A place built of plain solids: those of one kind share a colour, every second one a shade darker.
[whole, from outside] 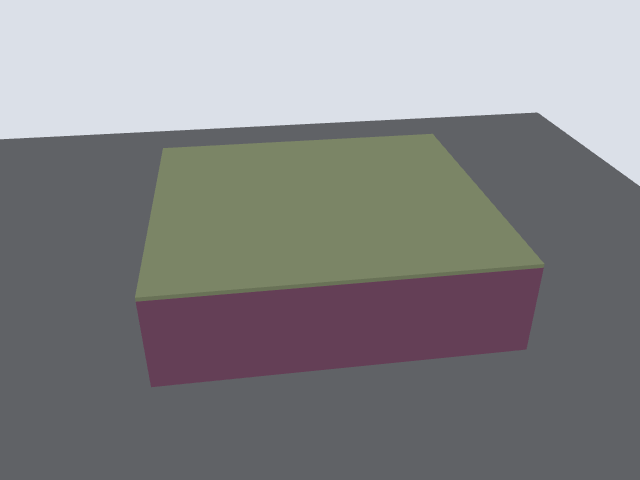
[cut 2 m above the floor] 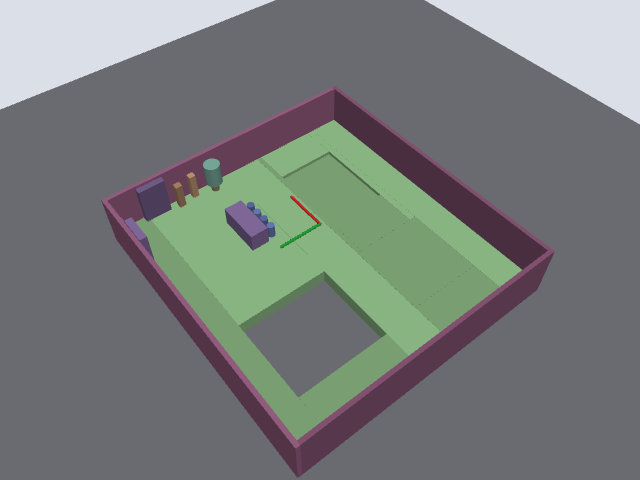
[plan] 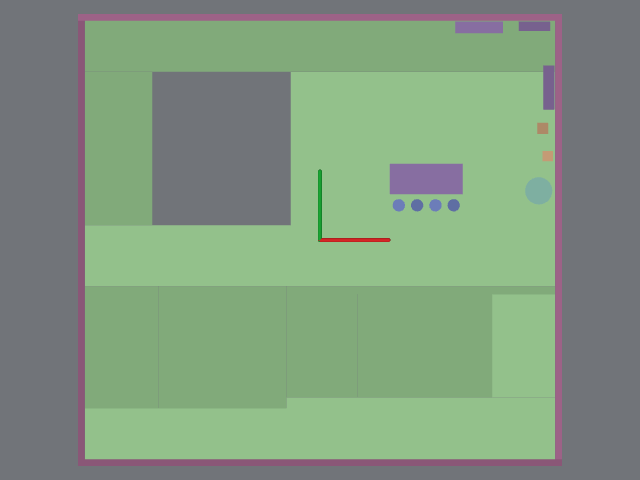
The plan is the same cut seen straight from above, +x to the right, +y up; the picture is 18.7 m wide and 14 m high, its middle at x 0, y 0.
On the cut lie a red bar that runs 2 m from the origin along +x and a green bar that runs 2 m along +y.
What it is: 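A home; one open living floor with 3 sunken areas, their rims bare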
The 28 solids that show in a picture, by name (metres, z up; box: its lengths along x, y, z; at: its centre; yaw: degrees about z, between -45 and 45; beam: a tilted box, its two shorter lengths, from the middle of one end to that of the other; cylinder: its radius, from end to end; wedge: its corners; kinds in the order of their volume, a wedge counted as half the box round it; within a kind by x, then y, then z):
{
 "floor_1": {"box": [1.97, 4.47, 0.75], "at": [-5.87, 2.67, 0.33]},
 "floor_2": {"box": [2.16, 3.56, 0.75], "at": [-5.78, -3.13, 0.33]},
 "floor_3": {"box": [3.72, 3.56, 0.75], "at": [-2.84, -3.13, 0.33]},
 "floor_4": {"box": [13.72, 1.48, 0.75], "at": [0.0, -5.66, 0.33]},
 "floor_5": {"box": [13.72, 1.78, 0.75], "at": [0.0, -0.46, 0.33]},
 "floor_6": {"box": [13.72, 1.49, 0.75], "at": [0.0, 5.65, 0.33]},
 "floor_7": {"box": [2.07, 3.0, 0.75], "at": [0.06, -3.09, 0.33]},
 "floor_8": {"box": [7.84, 0.33, 0.75], "at": [2.94, -4.75, 0.33]},
 "floor_9": {"box": [7.84, 0.24, 0.75], "at": [2.94, -1.47, 0.33]},
 "floor_10": {"box": [7.71, 4.47, 0.75], "at": [3.0, 2.67, 0.33]},
 "floor_11": {"box": [3.93, 3.0, 0.57], "at": [3.06, -3.09, 0.23]},
 "floor_12": {"box": [1.83, 3.0, 0.75], "at": [5.94, -3.09, 0.33]},
 "wall_1": {"box": [0.2, 12.79, 3.78], "at": [-6.96, 0.0, 1.84]},
 "wall_2": {"box": [14.12, 0.2, 3.78], "at": [0.0, -6.5, 1.84]},
 "wall_3": {"box": [14.12, 0.2, 3.78], "at": [0.0, 6.5, 1.84]},
 "wall_4": {"box": [0.2, 12.79, 3.78], "at": [6.96, 0.0, 1.84]},
 "roof_1": {"box": [14.12, 13.19, 0.16], "at": [0.0, 0.0, 3.81]},
 "case_1": {"box": [2.14, 0.89, 0.93], "at": [3.1, 1.78, 1.16]},
 "case_2": {"box": [1.4, 0.35, 2.1], "at": [4.64, 6.2, 1.75]},
 "case_3": {"box": [0.92, 0.28, 0.84], "at": [6.25, 6.23, 1.12]},
 "case_4": {"box": [0.32, 1.29, 1.89], "at": [6.68, 4.44, 1.64]},
 "bush_1": {"cylinder": 0.4, "from": [6.38, 1.43, 1.2], "to": [6.38, 1.43, 2.32]},
 "stool_1": {"cylinder": 0.18, "from": [2.3, 1.01, 0.7], "to": [2.3, 1.01, 1.35]},
 "stool_2": {"cylinder": 0.18, "from": [2.83, 1.01, 0.7], "to": [2.83, 1.01, 1.35]},
 "stool_3": {"cylinder": 0.18, "from": [3.37, 1.01, 0.7], "to": [3.37, 1.01, 1.35]},
 "stool_4": {"cylinder": 0.18, "from": [3.9, 1.01, 0.7], "to": [3.9, 1.01, 1.35]},
 "totem_1": {"box": [0.33, 0.33, 1.28], "at": [6.5, 3.26, 1.34]},
 "totem_2": {"box": [0.3, 0.3, 1.32], "at": [6.64, 2.45, 1.36]}
}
